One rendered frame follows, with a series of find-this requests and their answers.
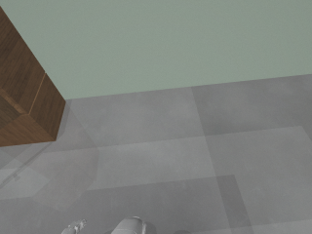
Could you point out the left robot hand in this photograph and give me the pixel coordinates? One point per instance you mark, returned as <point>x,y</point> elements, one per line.
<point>75,227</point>

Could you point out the cupboard door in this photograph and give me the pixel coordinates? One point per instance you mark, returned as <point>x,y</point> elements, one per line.
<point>7,113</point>

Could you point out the robot left thigh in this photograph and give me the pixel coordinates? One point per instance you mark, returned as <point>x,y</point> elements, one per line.
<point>130,225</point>

